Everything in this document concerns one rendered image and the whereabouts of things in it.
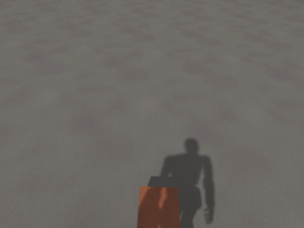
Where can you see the carton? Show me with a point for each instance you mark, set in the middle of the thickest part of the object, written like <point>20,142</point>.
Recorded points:
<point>159,207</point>

